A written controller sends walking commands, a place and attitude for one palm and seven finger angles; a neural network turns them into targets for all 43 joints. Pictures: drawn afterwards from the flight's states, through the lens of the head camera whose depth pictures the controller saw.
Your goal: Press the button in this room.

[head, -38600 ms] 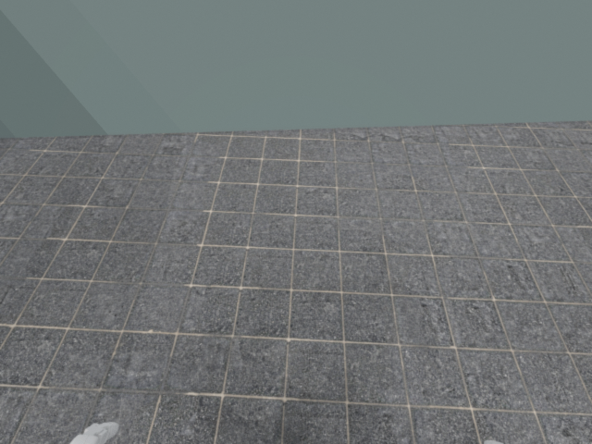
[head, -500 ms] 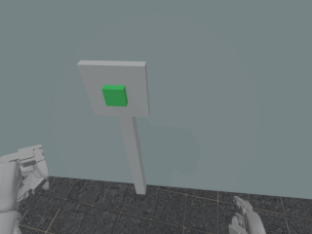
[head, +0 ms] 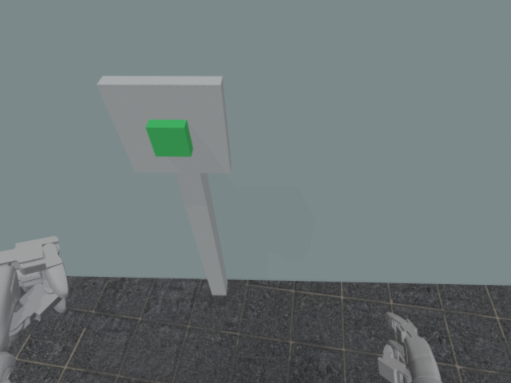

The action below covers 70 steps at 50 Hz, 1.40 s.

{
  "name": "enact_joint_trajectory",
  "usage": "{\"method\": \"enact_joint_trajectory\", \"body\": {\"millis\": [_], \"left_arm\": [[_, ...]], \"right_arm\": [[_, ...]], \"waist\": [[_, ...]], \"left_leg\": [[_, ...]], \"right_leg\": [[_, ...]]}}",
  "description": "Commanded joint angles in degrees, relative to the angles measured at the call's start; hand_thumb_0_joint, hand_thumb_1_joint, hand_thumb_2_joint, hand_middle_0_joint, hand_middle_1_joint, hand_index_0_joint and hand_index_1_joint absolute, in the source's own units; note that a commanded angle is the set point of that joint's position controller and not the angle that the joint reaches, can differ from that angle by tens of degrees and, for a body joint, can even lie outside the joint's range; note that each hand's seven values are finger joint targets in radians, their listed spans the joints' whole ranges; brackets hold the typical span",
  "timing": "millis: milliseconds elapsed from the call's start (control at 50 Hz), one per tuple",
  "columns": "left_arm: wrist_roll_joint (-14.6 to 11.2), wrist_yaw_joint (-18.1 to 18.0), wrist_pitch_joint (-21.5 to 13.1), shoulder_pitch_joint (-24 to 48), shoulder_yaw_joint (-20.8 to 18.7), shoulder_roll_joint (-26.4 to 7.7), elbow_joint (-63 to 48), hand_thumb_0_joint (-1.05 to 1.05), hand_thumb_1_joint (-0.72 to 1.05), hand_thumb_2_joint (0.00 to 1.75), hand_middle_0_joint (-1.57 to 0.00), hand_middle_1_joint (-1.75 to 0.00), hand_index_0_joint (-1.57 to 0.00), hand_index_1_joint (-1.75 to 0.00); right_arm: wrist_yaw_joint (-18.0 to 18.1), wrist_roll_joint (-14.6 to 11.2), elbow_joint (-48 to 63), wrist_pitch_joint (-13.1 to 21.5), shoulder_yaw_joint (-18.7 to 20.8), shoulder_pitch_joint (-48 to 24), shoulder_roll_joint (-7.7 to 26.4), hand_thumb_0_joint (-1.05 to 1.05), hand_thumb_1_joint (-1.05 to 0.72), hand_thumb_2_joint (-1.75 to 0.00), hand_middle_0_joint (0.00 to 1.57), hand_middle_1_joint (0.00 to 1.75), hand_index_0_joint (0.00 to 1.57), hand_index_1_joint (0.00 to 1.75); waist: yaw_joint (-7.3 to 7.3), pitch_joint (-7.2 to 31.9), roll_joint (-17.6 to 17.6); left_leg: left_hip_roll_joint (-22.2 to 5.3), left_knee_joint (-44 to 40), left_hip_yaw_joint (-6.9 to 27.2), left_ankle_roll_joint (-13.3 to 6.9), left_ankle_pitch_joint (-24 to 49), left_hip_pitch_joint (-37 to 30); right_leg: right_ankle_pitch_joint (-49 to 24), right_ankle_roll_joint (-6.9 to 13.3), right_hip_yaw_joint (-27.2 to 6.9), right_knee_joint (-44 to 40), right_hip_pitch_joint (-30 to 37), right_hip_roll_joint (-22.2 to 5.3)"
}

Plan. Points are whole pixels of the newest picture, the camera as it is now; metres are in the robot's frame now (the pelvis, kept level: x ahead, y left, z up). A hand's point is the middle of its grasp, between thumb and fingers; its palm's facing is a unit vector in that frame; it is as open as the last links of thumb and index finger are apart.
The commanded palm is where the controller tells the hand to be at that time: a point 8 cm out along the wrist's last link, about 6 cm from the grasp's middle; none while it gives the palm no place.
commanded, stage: step back with the hand held close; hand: left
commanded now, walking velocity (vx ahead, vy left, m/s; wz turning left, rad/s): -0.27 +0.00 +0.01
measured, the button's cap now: (171, 137) +0.52 +0.21 +0.09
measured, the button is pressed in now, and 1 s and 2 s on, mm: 0 0 0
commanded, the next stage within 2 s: stop stepping back and stand still in 0.98 s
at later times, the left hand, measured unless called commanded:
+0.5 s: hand out of the picture +0.11 +0.26 +0.16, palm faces +0.41 -0.77 -0.49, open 3.1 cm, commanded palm +0.04 +0.30 +0.17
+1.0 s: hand out of the picture +0.05 +0.25 +0.17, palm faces +0.30 -0.85 -0.43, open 3.1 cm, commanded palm -0.02 +0.29 +0.17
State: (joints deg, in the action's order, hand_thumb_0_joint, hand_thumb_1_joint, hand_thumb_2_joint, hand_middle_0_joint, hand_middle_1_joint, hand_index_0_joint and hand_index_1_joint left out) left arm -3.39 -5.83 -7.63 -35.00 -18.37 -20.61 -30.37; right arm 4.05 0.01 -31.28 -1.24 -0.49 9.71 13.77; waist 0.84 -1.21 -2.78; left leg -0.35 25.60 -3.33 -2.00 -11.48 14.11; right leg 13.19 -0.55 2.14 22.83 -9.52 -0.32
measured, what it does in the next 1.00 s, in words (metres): walks backwards: right foot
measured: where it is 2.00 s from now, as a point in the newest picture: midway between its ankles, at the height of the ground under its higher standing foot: outside the picture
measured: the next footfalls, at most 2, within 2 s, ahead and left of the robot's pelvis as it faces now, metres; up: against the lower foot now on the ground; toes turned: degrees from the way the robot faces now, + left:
right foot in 0.98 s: -0.20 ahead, -0.12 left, +0.00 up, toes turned -1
right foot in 1.54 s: -0.20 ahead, -0.02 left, +0.00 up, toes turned -4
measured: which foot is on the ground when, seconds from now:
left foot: down 0.00-1.00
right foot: down 0.00-0.68, up 0.70-0.96, down 0.98-1.00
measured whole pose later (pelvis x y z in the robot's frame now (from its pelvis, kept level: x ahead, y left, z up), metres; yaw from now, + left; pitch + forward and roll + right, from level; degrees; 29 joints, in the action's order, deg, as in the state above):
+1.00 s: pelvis -0.16 +0.02 -0.01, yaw -2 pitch +4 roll -3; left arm -3.9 -7.3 -15.6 -34.2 -21.9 -25.0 -37.4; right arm 2.3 2.1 -34.5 6.0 -2.1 7.2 8.9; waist 1.9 -0.2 0.5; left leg -2.8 23.5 -3.3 -2.0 1.4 29.3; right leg 18.0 0.8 0.2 22.2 -7.6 2.3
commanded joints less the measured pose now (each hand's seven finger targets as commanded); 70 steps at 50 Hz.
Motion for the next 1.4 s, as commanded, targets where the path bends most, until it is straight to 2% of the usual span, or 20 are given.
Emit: {"method": "enact_joint_trajectory", "body": {"millis": [0,280,420,500,560,600,640,660,680,720,820,900,960,1000,1060,1140,1260,1300,1340,1380], "left_arm": [[-0.52,-1.57,-4.29,-1.97,-9.65,-11.16,-13.59,0.0,0.9,0.9,-1.3,-1.5,-1.3,-1.5],[1.2,-3.22,-7.67,-0.4,-10.06,-11.12,-16.23,0.0,0.9,0.9,-1.3,-1.5,-1.3,-1.5],[2.2,-3.34,-9.54,-0.82,-11.49,-10.32,-15.48,0.0,0.9,0.9,-1.3,-1.5,-1.3,-1.5],[1.45,-3.62,-9.6,1.58,-9.89,-10.24,-15.11,0.0,0.9,0.9,-1.3,-1.5,-1.3,-1.5],[1.53,-4.72,-8.91,4.47,-8.42,-10.24,-14.97,0.0,0.9,0.9,-1.3,-1.5,-1.3,-1.5],[1.72,-4.91,-8.84,4.73,-8.98,-11.27,-16.35,0.0,0.9,0.9,-1.3,-1.5,-1.3,-1.5],[2.06,-4.47,-10.36,3.97,-10.27,-11.81,-18.83,0.0,0.9,0.9,-1.3,-1.5,-1.3,-1.5],[2.72,-3.99,-11.12,3.22,-11.4,-11.64,-18.87,0.0,0.9,0.9,-1.3,-1.5,-1.3,-1.5],[2.81,-3.93,-11.28,3.29,-12.38,-12.42,-18.15,0.0,0.9,0.9,-1.3,-1.5,-1.3,-1.5],[2.08,-4.0,-11.18,2.33,-11.93,-11.22,-18.65,0.0,0.9,0.9,-1.3,-1.5,-1.3,-1.5],[0.34,-3.27,-10.6,-0.58,-7.32,-8.62,-19.11,0.0,0.9,0.9,-1.3,-1.5,-1.3,-1.5],[-0.63,-2.12,-10.72,0.24,-8.11,-11.36,-17.97,0.0,0.9,0.9,-1.3,-1.5,-1.3,-1.5],[-1.7,-2.27,-12.04,2.95,-11.33,-14.94,-17.55,0.0,0.9,0.9,-1.3,-1.5,-1.3,-1.5],[-1.87,-2.3,-11.28,1.59,-10.62,-14.04,-16.25,0.0,0.9,0.9,-1.3,-1.5,-1.3,-1.5],[-1.74,-2.09,-10.24,-0.97,-11.11,-14.3,-16.06,0.0,0.9,0.9,-1.3,-1.5,-1.3,-1.5],[-1.51,-2.69,-9.73,-2.31,-11.07,-13.13,-13.29,0.0,0.9,0.9,-1.3,-1.5,-1.3,-1.5],[0.25,-3.72,-7.69,7.71,-7.8,-11.54,-14.76,0.0,0.9,0.9,-1.3,-1.5,-1.3,-1.5],[0.42,-3.48,-6.8,13.03,-6.81,-11.27,-15.0,0.0,0.9,0.9,-1.3,-1.5,-1.3,-1.5],[0.18,-3.43,-7.02,13.71,-7.63,-10.73,-18.45,0.0,0.9,0.9,-1.3,-1.5,-1.3,-1.5],[0.52,-3.52,-8.08,11.43,-11.31,-14.93,-21.52,0.0,0.9,0.9,-1.3,-1.5,-1.3,-1.5]], "right_arm": [[0.65,-0.58,10.35,1.93,3.03,-5.36,5.79,0.0,-0.9,-0.9,0.2,0.3,0.2,0.3],[1.12,-0.21,10.36,5.27,3.41,-4.4,7.2,0.0,-0.9,-0.9,0.2,0.3,0.2,0.3],[1.22,-0.09,9.84,7.87,3.54,-3.28,6.65,0.0,-0.9,-0.9,0.2,0.3,0.2,0.3],[0.56,0.19,7.67,7.71,3.9,-1.44,5.6,0.0,-0.9,-0.9,0.2,0.3,0.2,0.3],[0.13,0.3,5.81,6.91,3.45,-1.79,4.68,0.0,-0.9,-0.9,0.2,0.3,0.2,0.3],[0.67,0.38,5.8,6.66,3.18,-2.77,5.16,0.0,-0.9,-0.9,0.2,0.3,0.2,0.3],[1.24,0.35,7.28,7.73,3.28,-4.73,6.79,0.0,-0.9,-0.9,0.2,0.3,0.2,0.3],[1.09,0.69,7.28,8.7,3.51,-4.52,6.68,0.0,-0.9,-0.9,0.2,0.3,0.2,0.3],[1.19,1.3,7.3,9.17,3.69,-4.82,5.84,0.0,-0.9,-0.9,0.2,0.3,0.2,0.3],[0.14,1.63,6.17,9.95,4.29,-3.55,5.0,0.0,-0.9,-0.9,0.2,0.3,0.2,0.3],[-1.43,1.48,3.93,11.56,3.52,-2.19,4.58,0.0,-0.9,-0.9,0.2,0.3,0.2,0.3],[-1.12,1.91,2.95,9.92,3.04,-1.91,4.82,0.0,-0.9,-0.9,0.2,0.3,0.2,0.3],[-0.37,1.67,3.63,8.24,2.27,-4.11,3.89,0.0,-0.9,-0.9,0.2,0.3,0.2,0.3],[0.25,0.29,3.71,8.66,3.5,-3.81,4.71,0.0,-0.9,-0.9,0.2,0.3,0.2,0.3],[1.06,0.42,4.83,7.67,2.44,-5.17,4.48,0.0,-0.9,-0.9,0.2,0.3,0.2,0.3],[1.76,0.21,5.92,7.86,2.94,-4.92,5.9,0.0,-0.9,-0.9,0.2,0.3,0.2,0.3],[2.28,0.58,2.87,8.59,3.1,-2.09,5.41,0.0,-0.9,-0.9,0.2,0.3,0.2,0.3],[2.68,0.24,2.08,9.66,2.93,-2.01,6.08,0.0,-0.9,-0.9,0.2,0.3,0.2,0.3],[2.39,0.65,3.23,11.49,2.78,-3.46,6.96,0.0,-0.9,-0.9,0.2,0.3,0.2,0.3],[1.12,1.11,3.6,12.57,2.72,-4.56,5.38,0.0,-0.9,-0.9,0.2,0.3,0.2,0.3]], "waist": [[0.16,11.62,1.18],[-0.74,4.83,-2.46],[-0.4,5.8,-4.57],[-1.33,4.36,9.31],[-2.02,5.67,13.19],[-2.05,3.49,6.96],[-1.12,4.71,-9.58],[-1.06,6.92,-15.68],[-1.09,6.71,-14.91],[-0.81,7.86,-4.23],[-0.69,11.55,-10.4],[-0.41,13.15,-7.85],[-1.05,12.79,2.41],[-1.67,12.11,9.56],[-2.0,9.41,3.01],[-1.81,0.8,-5.59],[-3.23,-2.07,7.92],[-3.95,-3.85,1.51],[-2.57,-1.24,-18.8],[-0.2,3.84,-19.96]], "left_leg": [[-4.44,-0.8,5.16,-0.65,22.2,-5.19],[-6.25,-6.69,10.29,-2.42,-16.61,15.06],[-8.69,-9.35,13.31,-4.01,-25.44,25.83],[-0.52,12.23,6.23,0.69,-14.82,8.45],[0.47,20.36,5.09,1.36,-8.43,1.11],[-1.49,6.67,7.35,0.52,-6.9,1.07],[-12.1,-10.94,19.58,-3.72,-13.05,15.22],[-17.85,-19.82,26.48,-6.48,-28.66,24.54],[-20.08,-21.05,29.99,-8.55,-28.25,26.44],[-18.03,-13.47,24.14,-8.5,-12.58,15.01],[-12.83,-14.39,15.83,-3.43,-3.96,-0.13],[-9.72,-8.61,10.24,1.42,13.0,-7.55],[-4.36,3.66,3.56,3.62,3.32,-12.05],[-1.63,9.81,2.98,3.67,0.89,-13.86],[-3.02,4.77,5.9,2.47,12.01,-11.28],[-3.54,-1.12,9.7,4.01,-15.65,-4.63],[-0.28,20.63,6.37,3.73,-6.19,-8.53],[-1.9,10.48,9.98,3.73,-11.22,-6.43],[-8.14,-21.67,28.6,3.98,-37.71,6.69],[-10.67,-29.29,31.47,9.34,-41.53,8.18]], "right_leg": [[-19.58,-0.1,-1.92,1.44,0.68,-2.4],[4.99,0.53,-4.93,2.56,-0.21,-1.5],[2.09,0.5,-5.42,12.06,7.29,1.32],[16.53,5.91,-18.62,-6.28,-16.29,-9.35],[5.74,7.64,-16.63,-6.96,-21.12,-14.29],[3.19,4.61,-11.35,-1.51,-20.08,-9.19],[4.64,-0.11,-3.78,14.77,-6.79,1.65],[8.57,-0.75,-3.18,28.78,2.45,5.58],[10.85,-0.53,-5.49,37.74,0.87,5.59],[14.3,0.16,-6.76,37.87,-8.32,4.49],[18.14,0.72,-0.18,15.45,-7.69,4.91],[4.57,1.87,-0.25,-7.72,-2.97,3.05],[-3.28,4.96,-6.21,-8.29,-14.72,-7.38],[-0.84,4.89,-4.58,-7.46,-20.07,-8.13],[-6.66,1.98,-1.82,-1.22,-18.7,-3.96],[27.67,4.79,-1.13,-4.83,-22.13,0.08],[27.54,8.11,-4.44,-8.14,-31.83,-9.33],[27.35,4.84,0.91,1.14,-29.44,-4.14],[26.28,1.52,2.72,19.81,-12.36,6.92],[22.71,1.92,0.53,29.99,-4.28,9.87]]}}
